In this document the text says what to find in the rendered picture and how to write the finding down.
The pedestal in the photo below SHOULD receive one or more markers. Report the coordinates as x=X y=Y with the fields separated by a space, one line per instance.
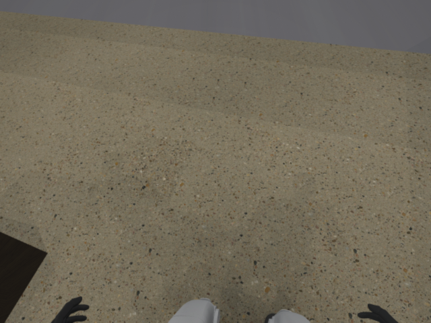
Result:
x=18 y=264

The robot right hand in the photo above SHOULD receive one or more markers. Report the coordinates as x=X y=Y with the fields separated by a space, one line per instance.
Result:
x=378 y=314

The robot left thigh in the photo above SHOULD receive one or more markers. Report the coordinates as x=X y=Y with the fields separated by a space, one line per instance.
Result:
x=197 y=311

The robot left hand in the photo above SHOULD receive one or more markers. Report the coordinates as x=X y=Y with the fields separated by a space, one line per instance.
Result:
x=69 y=308

